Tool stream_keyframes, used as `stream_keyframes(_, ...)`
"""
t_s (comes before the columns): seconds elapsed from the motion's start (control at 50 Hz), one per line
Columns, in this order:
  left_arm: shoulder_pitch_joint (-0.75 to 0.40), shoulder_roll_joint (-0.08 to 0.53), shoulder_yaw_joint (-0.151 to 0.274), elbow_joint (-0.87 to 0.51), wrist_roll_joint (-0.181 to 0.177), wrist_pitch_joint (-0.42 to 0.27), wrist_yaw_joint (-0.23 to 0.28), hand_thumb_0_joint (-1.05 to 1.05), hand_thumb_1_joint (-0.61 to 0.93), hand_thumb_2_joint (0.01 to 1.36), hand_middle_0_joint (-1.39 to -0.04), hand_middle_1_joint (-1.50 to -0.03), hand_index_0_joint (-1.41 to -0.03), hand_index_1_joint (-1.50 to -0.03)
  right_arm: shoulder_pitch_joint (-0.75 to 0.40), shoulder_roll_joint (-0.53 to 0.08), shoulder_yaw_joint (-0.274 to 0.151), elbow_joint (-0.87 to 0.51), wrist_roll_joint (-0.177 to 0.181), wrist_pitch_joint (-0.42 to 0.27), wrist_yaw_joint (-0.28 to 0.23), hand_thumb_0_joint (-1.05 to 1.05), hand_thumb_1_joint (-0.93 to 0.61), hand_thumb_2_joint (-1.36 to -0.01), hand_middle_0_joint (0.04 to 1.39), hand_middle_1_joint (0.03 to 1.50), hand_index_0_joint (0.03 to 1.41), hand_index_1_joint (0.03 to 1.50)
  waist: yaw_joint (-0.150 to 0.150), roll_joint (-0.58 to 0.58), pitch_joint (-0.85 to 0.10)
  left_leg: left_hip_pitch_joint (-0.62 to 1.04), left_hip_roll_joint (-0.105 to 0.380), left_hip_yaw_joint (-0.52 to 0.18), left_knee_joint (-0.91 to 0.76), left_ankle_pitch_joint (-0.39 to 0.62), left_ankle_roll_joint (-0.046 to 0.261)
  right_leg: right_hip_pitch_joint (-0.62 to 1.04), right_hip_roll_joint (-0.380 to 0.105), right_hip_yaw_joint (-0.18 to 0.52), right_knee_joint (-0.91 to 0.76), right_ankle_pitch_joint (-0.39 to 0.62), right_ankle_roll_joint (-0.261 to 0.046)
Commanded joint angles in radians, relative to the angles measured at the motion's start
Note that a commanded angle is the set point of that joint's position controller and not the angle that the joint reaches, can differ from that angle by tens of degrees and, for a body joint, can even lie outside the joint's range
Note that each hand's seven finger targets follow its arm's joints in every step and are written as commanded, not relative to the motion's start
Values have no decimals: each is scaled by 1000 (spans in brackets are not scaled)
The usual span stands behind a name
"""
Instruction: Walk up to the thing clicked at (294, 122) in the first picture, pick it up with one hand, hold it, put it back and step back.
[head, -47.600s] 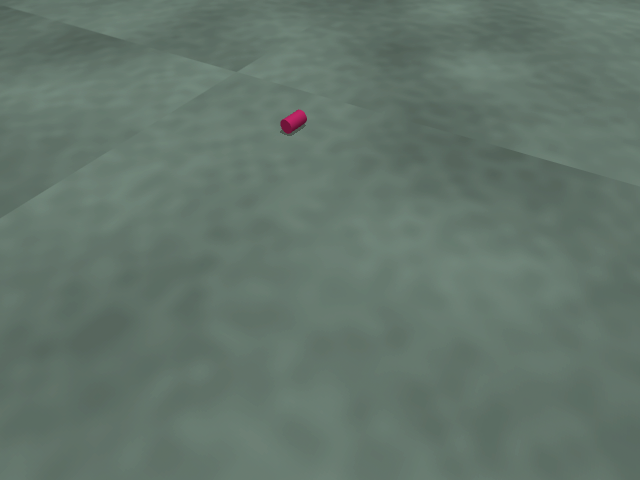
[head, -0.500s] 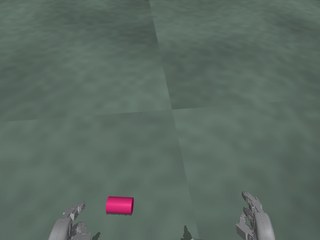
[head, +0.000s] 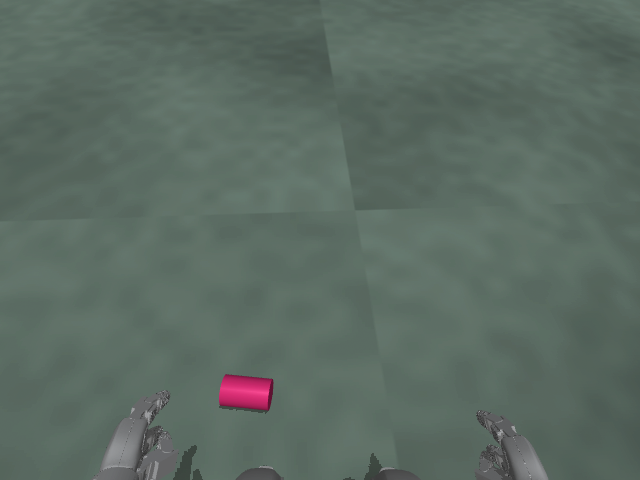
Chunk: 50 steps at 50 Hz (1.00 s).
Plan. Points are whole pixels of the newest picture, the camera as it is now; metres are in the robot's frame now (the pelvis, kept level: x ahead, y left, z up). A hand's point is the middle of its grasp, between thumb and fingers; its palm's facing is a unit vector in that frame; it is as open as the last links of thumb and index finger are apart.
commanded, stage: stand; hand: left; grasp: from above
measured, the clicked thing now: (247, 392) +0.44 +0.22 -0.68
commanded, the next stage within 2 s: none
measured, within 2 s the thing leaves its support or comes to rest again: neither
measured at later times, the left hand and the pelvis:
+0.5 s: hand out of the picture +0.05 +0.23 -0.12, palm faces +0.04 -0.95 -0.32, open 7.4 cm; pelvis +0.00 +0.00 +0.04, yaw +0 degrees
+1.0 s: hand out of the picture +0.05 +0.23 -0.11, palm faces +0.02 -0.94 -0.33, open 7.4 cm; pelvis +0.00 -0.01 +0.05, yaw +0 degrees
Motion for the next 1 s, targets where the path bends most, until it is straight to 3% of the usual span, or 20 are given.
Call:
stream_keyframes(0.0,-46,172,88,85,11,-122,11,0,900,900,-200,-300,-200,-301,-44,-169,-95,-47,42,7,37,0,-900,-900,200,300,200,300,12,-55,-83,141,13,-33,-212,180,58,126,-59,113,-248,117,-80)
stream_keyframes(0.08,-82,149,85,237,4,-146,12,0,900,900,-200,-300,-200,-301,-54,-177,-101,15,37,24,43,0,-900,-900,200,300,200,300,11,65,-58,160,67,-109,-344,138,68,177,-32,53,-243,143,-44)
stream_keyframes(0.1,-76,145,83,271,2,-153,12,0,900,900,-200,-300,-200,-301,-63,-183,-101,28,35,25,42,0,-900,-900,200,300,200,300,18,82,-61,176,79,-122,-362,173,70,198,-29,45,-249,171,-38)
stream_keyframes(0.14,-75,144,83,334,0,-163,11,0,900,900,-200,-300,-200,-301,-55,-185,-102,58,39,33,37,0,-900,-900,200,300,200,300,15,74,-54,198,86,-125,-383,232,65,238,-33,42,-277,214,-36)
stream_keyframes(0.3,-81,174,81,530,-10,-179,19,0,900,900,-200,-300,-200,-301,-26,-194,-96,171,55,58,24,0,-900,-900,200,300,200,300,-8,6,1,294,72,-88,-453,296,46,316,-66,77,-431,333,-44)
stream_keyframes(0.42,-87,185,74,627,-14,-178,20,0,900,900,-200,-300,-200,-301,-31,-198,-88,235,63,64,21,0,-900,-900,200,300,200,300,-6,4,29,357,75,-79,-518,312,33,344,-70,79,-505,323,-34)
stream_keyframes(0.5,-103,187,69,668,-11,-176,18,0,900,900,-200,-300,-200,-301,-43,-204,-84,264,64,72,23,0,-900,-900,200,300,200,300,-6,18,88,322,83,-94,-584,202,28,350,-63,72,-542,232,-25)
stream_keyframes(0.56,-103,188,67,696,-10,-175,14,0,900,900,-200,-300,-200,-301,-50,-211,-84,276,65,73,26,0,-900,-900,200,300,200,300,-4,16,101,308,83,-98,-611,168,26,368,-62,70,-555,221,-24)
stream_keyframes(0.68,-131,203,67,721,-10,-184,14,0,900,900,-200,-300,-200,-301,-57,-211,-80,299,68,72,30,0,-900,-900,200,300,200,300,-9,-7,64,360,86,-84,-596,240,25,385,-81,85,-591,243,-23)
stream_keyframes(0.8,-143,209,64,737,-16,-182,9,0,900,900,-200,-300,-200,-301,-64,-224,-76,316,69,73,32,0,-900,-900,200,300,200,300,-9,11,71,356,93,-83,-622,230,21,390,-81,88,-606,250,-25)
stream_keyframes(0.94,-147,221,63,756,-17,-181,4,0,900,900,-200,-300,-200,-301,-73,-231,-74,328,71,75,35,0,-900,-900,200,300,200,300,-8,3,86,361,92,-76,-622,191,20,361,-78,96,-625,179,-26)
stream_keyframes(0.98,-155,219,63,755,-20,-182,4,0,900,900,-200,-300,-200,-301,-64,-232,-73,334,71,75,36,0,-900,-900,200,300,200,300,-11,6,72,366,96,-74,-615,209,22,374,-83,101,-625,210,-28)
